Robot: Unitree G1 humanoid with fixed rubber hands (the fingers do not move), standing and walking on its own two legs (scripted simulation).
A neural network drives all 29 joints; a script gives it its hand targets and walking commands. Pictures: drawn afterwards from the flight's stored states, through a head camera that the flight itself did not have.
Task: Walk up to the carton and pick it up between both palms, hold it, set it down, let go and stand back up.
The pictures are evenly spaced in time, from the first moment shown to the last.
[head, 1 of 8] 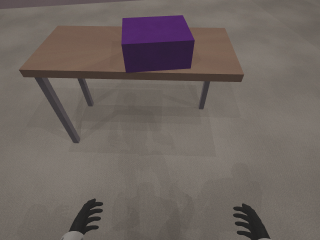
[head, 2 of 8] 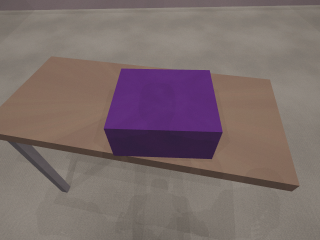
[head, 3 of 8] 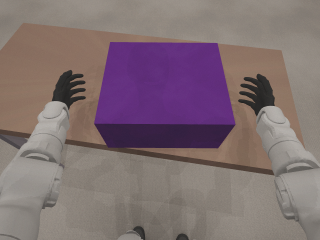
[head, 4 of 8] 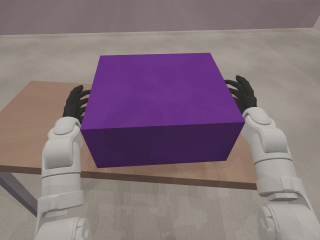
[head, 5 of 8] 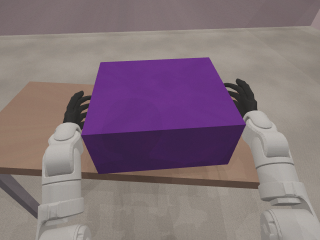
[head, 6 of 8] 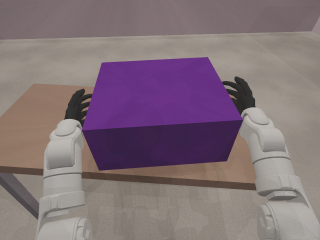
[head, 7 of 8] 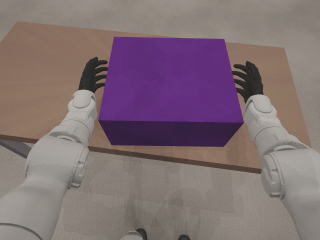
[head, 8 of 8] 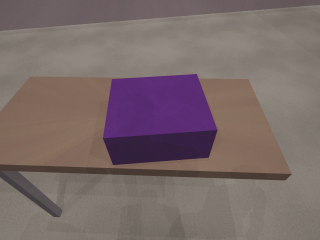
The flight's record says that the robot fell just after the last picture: no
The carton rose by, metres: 0.17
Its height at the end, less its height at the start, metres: +0.00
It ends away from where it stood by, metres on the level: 0.01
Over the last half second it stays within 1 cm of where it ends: yes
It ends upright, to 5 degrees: yes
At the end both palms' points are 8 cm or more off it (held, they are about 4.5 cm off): yes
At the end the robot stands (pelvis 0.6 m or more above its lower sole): yes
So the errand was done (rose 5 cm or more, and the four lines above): yes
